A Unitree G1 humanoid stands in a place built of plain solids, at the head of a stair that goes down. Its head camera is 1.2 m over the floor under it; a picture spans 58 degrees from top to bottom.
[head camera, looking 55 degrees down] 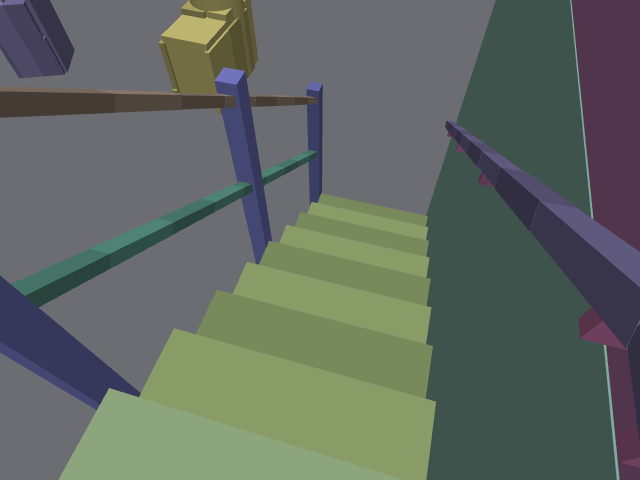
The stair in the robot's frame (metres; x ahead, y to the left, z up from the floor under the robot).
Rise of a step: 0.20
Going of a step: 0.27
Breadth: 0.90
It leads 16 degrees to the right of straight ahead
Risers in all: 9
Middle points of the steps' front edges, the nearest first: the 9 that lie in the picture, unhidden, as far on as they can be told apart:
0.22 0.14 0.00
0.48 0.07 -0.19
0.74 0.00 -0.39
1.00 -0.08 -0.58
1.26 -0.15 -0.78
1.52 -0.22 -0.97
1.77 -0.29 -1.17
2.03 -0.37 -1.36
2.29 -0.44 -1.56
